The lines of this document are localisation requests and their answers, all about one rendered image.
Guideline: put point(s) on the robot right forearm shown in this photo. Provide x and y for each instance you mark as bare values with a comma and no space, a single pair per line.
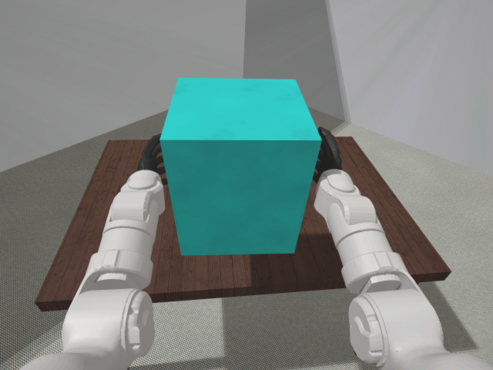
369,264

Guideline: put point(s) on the robot left hand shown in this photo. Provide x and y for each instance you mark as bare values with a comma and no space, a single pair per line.
150,160

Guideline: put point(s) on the robot left forearm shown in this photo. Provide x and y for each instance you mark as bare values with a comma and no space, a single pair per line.
124,256

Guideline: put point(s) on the carton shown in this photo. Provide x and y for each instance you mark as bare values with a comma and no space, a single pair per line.
239,156

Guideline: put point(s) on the robot left upper arm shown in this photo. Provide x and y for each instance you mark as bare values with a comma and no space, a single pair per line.
104,330

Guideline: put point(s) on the table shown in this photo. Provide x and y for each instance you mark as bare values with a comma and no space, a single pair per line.
315,264

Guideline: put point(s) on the robot right upper arm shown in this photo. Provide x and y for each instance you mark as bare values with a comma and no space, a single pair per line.
398,330

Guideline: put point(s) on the robot right hand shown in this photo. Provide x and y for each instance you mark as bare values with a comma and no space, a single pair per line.
328,155

